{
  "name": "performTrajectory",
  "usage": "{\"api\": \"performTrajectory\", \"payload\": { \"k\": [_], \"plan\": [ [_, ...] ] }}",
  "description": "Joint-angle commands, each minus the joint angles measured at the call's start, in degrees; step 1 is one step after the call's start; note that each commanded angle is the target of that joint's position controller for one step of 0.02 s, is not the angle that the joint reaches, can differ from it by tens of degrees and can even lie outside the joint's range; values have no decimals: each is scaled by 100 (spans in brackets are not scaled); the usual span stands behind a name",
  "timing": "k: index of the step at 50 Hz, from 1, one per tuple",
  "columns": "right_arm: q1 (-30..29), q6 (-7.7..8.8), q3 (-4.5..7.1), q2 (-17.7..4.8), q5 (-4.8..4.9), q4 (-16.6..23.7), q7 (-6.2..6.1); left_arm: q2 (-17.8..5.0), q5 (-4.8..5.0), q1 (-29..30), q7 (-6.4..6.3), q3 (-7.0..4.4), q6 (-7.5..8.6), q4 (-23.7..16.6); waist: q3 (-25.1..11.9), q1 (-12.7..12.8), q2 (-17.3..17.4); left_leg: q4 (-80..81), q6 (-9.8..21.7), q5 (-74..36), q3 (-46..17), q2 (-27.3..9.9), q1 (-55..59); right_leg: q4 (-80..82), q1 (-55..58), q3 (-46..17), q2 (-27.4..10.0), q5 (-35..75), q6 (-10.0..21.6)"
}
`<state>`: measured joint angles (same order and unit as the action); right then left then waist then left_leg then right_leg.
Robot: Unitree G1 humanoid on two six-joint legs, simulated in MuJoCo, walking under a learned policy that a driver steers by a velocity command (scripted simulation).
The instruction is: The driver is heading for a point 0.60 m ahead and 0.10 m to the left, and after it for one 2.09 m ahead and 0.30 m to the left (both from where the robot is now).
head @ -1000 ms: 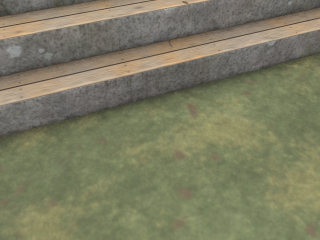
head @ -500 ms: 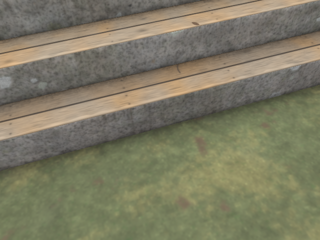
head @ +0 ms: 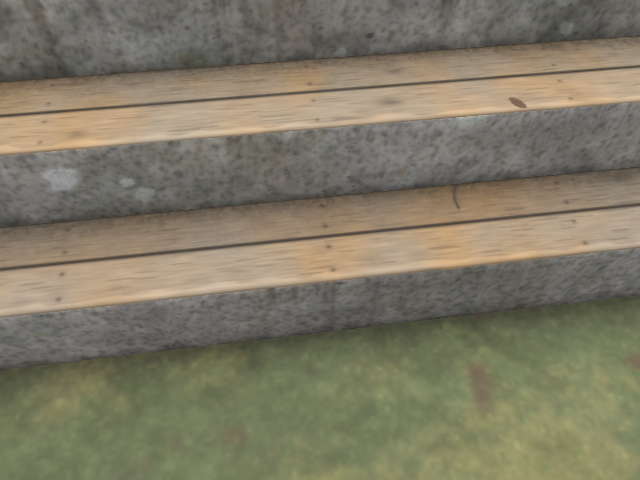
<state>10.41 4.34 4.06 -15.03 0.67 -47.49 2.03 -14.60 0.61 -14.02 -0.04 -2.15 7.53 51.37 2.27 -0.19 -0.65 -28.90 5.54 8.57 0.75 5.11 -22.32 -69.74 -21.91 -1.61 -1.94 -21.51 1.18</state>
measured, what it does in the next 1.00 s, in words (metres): walks ahead, turning left: right foot, then left foot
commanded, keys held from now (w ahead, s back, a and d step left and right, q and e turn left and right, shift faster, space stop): w+q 0.74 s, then q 0.10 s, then e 0.16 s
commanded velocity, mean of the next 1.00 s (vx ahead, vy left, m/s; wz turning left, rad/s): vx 0.45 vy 0.00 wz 0.52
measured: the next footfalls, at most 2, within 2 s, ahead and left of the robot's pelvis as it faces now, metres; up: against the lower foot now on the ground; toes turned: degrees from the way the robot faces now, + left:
right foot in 0.38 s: +0.40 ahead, -0.11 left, +0.00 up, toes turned +16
left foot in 0.88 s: +0.50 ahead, +0.22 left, +0.00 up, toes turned +31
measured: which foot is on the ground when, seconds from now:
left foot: down 0.00-0.38, up 0.40-0.86, down 0.88-1.00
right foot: up 0.00-0.36, down 0.38-0.88, up 0.90-1.00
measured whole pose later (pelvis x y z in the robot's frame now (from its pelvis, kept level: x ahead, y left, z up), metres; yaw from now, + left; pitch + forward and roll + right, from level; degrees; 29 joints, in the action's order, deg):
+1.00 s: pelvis +0.44 +0.09 +0.00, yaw +31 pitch +3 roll -1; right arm 4.5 3.1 1.8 -14.1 -1.6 -36.7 1.2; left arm -17.1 -0.1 -12.1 -0.8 -1.6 3.4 46.9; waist 2.1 1.7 -1.7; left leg -29.8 3.8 7.9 1.8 2.3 -25.2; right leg -64.1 -26.0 0.0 -5.6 -29.3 -4.3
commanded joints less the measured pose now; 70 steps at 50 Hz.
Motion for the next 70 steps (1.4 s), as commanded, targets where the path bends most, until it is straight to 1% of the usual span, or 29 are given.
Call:
{"api": "performTrajectory", "payload": {
  "k": [1, 5, 9, 13, 17, 18, 19, 20, 21, 22, 23, 25, 28, 36, 42, 43, 44, 45, 46, 47, 49, 52, 58, 61, 64, 67, 68, 69, 70],
  "plan": [
    [132, 57, 115, -561, -46, 412, -49, -710, -100, 119, -51, -220, 74, -598, -647, 110, 131, 1598, 1183, -1063, -2278, -1555, 1542, 365, -1367, -361, -479, 366, -38],
    [416, 70, 202, -906, 9, 414, -197, -533, -184, 559, -113, -207, -102, -849, -309, 83, 286, 1828, 1124, -1450, -1729, -1306, 839, 1670, -1353, -142, -360, 1159, -372],
    [796, -8, 203, -926, 68, 365, -290, -367, -117, 1474, -53, -146, -61, -1132, -209, -270, 472, 1705, 755, -764, -1532, -977, 751, 3396, -1003, -117, -14, 2513, -399],
    [1064, -34, 213, -922, 106, 274, -292, -531, -41, 1967, 37, -159, 16, -1374, -202, -444, 562, 1328, 640, -418, -1995, -1164, 1195, 4108, -770, -257, 147, 2579, -356],
    [881, -105, 224, -901, 62, 372, -338, -823, -42, 1437, 68, -258, 144, -1307, -379, -81, 783, 508, 461, -892, -2512, -1253, 1625, 4581, 11, -244, 200, 1832, -63],
    [747, -91, 165, -742, 36, 459, -326, -972, -99, 864, 17, -334, 174, -1184, -744, 214, 712, -130, 295, -1358, -2354, -940, 1409, 4727, 976, -247, 90, 1904, 135],
    [593, -47, 52, -466, -61, 614, -298, -1276, -195, -25, -50, -415, 193, -1110, -1526, 630, 332, -1561, 81, -856, -1951, -601, 656, 4507, 2490, -952, -768, 1939, 514],
    [1320, 31, -64, -146, 87, 756, -286, -1699, -235, -631, -63, -547, 99, -923, -2269, 376, -1540, -3231, -312, 1833, -1149, 175, -1418, 4787, 4517, -3246, -2075, 1400, 1434],
    [1407, 37, -2, -674, 148, 649, -300, -1245, -111, -600, -32, -461, 46, -939, -2114, 386, -1464, -4130, -366, 2447, -1195, -297, -2195, 5049, 4453, -4009, -2315, 305, 1415],
    [946, 2, 92, -1039, 140, 653, -297, -857, -101, -359, -42, -360, 21, -1050, -1383, 505, -824, -4397, -392, 1938, -1165, -538, -2373, 5189, 3752, -3239, -2069, 117, 1135],
    [609, -33, 101, -996, 89, 718, -308, -772, -144, -80, -42, -316, -21, -1086, -904, 431, -351, -4371, -436, 1530, -940, -751, -2226, 5328, 3013, -2515, -1825, 632, 966],
    [335, -78, 117, -785, 10, 870, -282, -626, -208, 236, -26, -246, -44, -1018, -395, 185, -351, -3981, -454, 1105, -827, -1043, -1850, 5650, 1959, -1539, -1428, 1720, 868],
    [300, -155, 35, -407, 56, 1014, -250, -742, -147, 254, -14, -288, 2, -891, -324, 64, -449, -3730, -504, 782, -623, -1162, -1762, 5930, 1556, -705, -1319, 2690, 956],
    [-815, -128, -31, -277, 35, 1511, -71, -1089, -66, -3, -111, -358, -85, -681, -238, 325, -324, -1588, -536, -925, -205, -1030, -1448, 5947, 1709, 658, -1190, 3119, 763],
    [-527, -107, 148, -693, -63, 1654, 65, -1391, 95, 100, -229, -439, -272, -729, -592, -112, -695, -404, -11, -48, 320, -428, -343, 4213, 2246, 1033, -1255, 5667, 314],
    [202, -64, 260, -866, -107, 1430, 43, -1230, 136, 76, -259, -379, -306, -752, -956, -477, -457, 274, 226, -665, 349, -143, 808, 3111, 1828, 1174, -983, 5632, 156],
    [800, -45, 383, -1306, -187, 1305, -55, -967, -58, -151, -243, -238, -259, -895, -1438, -684, 352, 150, 498, -3209, -687, -946, 2687, 1568, 225, 1180, -610, 3254, -150],
    [587, -36, 319, -1742, -373, 1440, -152, -236, -326, -868, -104, 53, -175, -1047, -2239, 20, 1878, -409, 1650, -6756, -2943, -2799, 4492, -519, -1937, 876, 103, -1977, -501],
    [885, -69, 125, -990, -396, 1445, -146, -745, -165, -1011, 13, -15, -157, -572, -3349, -415, 823, -184, 1835, -6314, -2875, -2913, 4083, -860, -1460, -340, -183, -1757, -470],
    [532, -64, 38, -743, -319, 1406, -112, -913, 28, -475, 46, -77, -217, -696, -2569, -344, 581, 6, 1580, -5569, -2135, -2576, 3430, -619, -1630, -275, -419, -1328, -463],
    [-449, -56, -153, -302, -155, 1387, -114, -725, -73, -64, -99, -15, -417, -676, -1572, 69, 209, 520, 1010, -4023, -1388, -2068, 1734, 579, -1025, -293, -771, -700, -601],
    [-889, -24, -93, -541, -368, 1130, -144, -534, -104, -612, -236, -7, -660, -420, -1262, 488, 609, 988, 876, -3997, -362, -1725, 223, 1270, 434, -21, -455, -7, -760],
    [-852, -314, -49, -614, -283, 923, -395, -650, -84, -118, -353, -103, -980, -673, -891, 82, 901, 1300, 951, -889, -437, -2061, 330, 908, 130, 291, -296, -410, -757],
    [-573, -356, 30, -770, -180, 745, -542, -504, -80, 788, -343, -88, -867, -1129, -430, -179, 521, 1386, 1031, -628, -849, -2368, 1024, 1638, -714, 67, -443, -555, -606],
    [-625, -442, 78, -826, -188, 764, -621, -431, -53, 470, -220, -86, -763, -1077, -855, -90, 618, 1071, 1009, -1758, -654, -2392, 1568, 2346, -262, 349, -237, -582, -502],
    [-729, -556, 147, -918, -36, 777, -656, -440, -73, -7, -75, -125, -749, -910, -975, 191, 594, 579, 659, -2067, -239, -2226, 1545, 3851, 487, 696, 38, 434, -146],
    [-534, -566, 162, -864, 46, 693, -641, -593, -120, -103, -53, -173, -756, -890, -826, 234, 422, 193, 274, -1470, 23, -1965, 1235, 4568, 839, 484, 67, 1063, 95],
    [-446, -540, 119, -607, -49, 727, -589, -1013, -142, -204, -110, -303, -788, -924, -813, 160, -464, -918, -311, -194, 542, -1514, 138, 4890, 1640, -645, -653, 2159, 471],
    [-822, -480, 31, -313, -281, 1020, -552, -1604, -251, -225, -168, -433, -823, -1118, -557, 208, -1839, -2231, -905, 2424, 829, -534, -1605, 4946, 2083, -2608, -2094, 4419, 1505]
  ]
}}
Keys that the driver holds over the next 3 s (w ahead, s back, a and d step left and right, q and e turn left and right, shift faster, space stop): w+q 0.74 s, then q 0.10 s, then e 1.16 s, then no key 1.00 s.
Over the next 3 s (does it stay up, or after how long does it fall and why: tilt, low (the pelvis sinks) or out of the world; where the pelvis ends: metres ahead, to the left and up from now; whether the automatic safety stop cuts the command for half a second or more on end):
stays up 0.43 0.06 0.01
